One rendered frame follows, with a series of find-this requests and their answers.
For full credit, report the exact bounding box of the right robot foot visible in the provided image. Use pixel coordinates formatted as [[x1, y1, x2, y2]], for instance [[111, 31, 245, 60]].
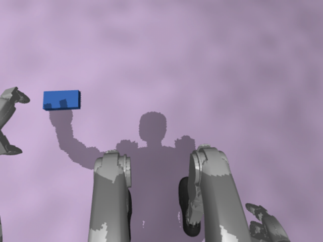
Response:
[[179, 177, 200, 237]]

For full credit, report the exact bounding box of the small box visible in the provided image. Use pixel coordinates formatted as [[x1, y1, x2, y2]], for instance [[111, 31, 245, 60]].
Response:
[[43, 90, 80, 111]]

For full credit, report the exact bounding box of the right robot hand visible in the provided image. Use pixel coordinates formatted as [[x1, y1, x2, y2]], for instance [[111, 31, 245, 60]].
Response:
[[245, 203, 290, 242]]

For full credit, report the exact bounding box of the left robot hand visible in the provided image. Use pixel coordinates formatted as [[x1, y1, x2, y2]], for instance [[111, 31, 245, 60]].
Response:
[[0, 87, 30, 155]]

